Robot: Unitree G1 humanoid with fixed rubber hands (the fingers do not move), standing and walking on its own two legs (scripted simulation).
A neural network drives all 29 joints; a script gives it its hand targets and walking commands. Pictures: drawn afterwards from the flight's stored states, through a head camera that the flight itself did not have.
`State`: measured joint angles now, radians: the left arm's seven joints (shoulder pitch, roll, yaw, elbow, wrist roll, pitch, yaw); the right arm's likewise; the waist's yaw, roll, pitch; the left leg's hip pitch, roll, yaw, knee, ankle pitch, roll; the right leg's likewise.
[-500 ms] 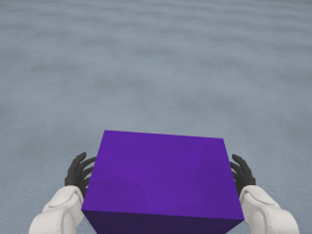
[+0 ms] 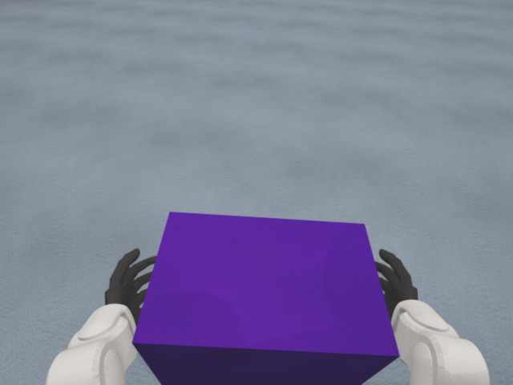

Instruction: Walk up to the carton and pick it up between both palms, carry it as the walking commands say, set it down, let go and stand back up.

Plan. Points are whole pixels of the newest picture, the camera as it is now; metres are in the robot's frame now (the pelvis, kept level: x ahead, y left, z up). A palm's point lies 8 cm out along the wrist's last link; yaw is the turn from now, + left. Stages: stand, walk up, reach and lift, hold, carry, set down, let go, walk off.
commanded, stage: carry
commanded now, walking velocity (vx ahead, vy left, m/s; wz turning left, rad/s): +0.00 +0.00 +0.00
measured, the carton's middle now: (259, 317) +0.25 +0.00 +0.02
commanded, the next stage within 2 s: hold in 1.54 s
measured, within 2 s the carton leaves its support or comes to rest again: neither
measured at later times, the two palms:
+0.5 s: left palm (122, 298) +0.25 +0.19 +0.10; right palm (390, 297) +0.24 -0.17 +0.09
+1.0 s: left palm (123, 288) +0.26 +0.19 +0.09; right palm (381, 287) +0.26 -0.17 +0.08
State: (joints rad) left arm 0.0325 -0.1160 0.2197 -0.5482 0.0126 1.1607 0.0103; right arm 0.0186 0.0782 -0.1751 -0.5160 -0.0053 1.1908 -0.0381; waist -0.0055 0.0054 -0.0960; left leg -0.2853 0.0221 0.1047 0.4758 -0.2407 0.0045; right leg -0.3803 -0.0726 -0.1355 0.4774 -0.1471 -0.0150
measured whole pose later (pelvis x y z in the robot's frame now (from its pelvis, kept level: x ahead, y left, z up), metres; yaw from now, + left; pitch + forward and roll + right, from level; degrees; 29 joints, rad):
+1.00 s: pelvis +0.03 +0.01 +0.00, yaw +0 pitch +3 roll +0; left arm 0.00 -0.11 0.22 -0.47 0.02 1.12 0.01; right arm 0.01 0.08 -0.18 -0.44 -0.02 1.14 -0.03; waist 0.00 0.00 -0.11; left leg -0.25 0.02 0.11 0.48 -0.29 0.02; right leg -0.34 -0.08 -0.13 0.48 -0.19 0.01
